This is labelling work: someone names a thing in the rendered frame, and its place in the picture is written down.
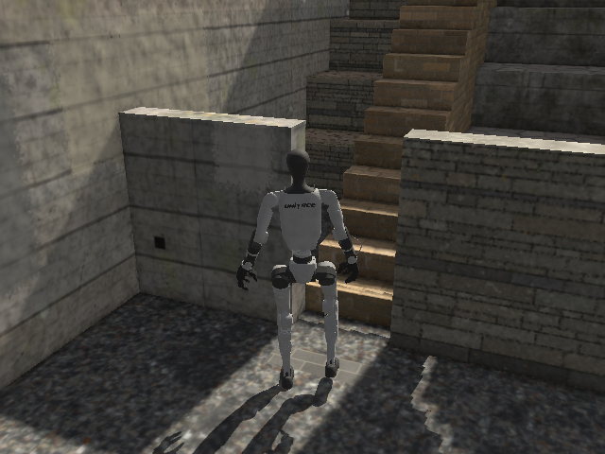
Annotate stairs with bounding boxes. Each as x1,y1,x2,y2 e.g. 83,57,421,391
305,0,497,327

